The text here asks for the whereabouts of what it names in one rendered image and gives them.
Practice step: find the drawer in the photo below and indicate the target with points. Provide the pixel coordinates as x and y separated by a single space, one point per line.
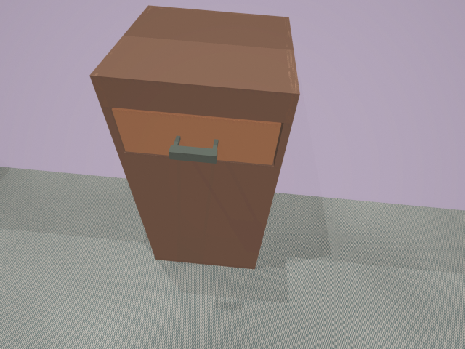
239 140

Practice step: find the handle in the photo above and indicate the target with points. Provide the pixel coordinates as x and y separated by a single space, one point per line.
186 153

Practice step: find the cabinet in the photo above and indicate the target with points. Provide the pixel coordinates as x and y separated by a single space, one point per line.
206 63

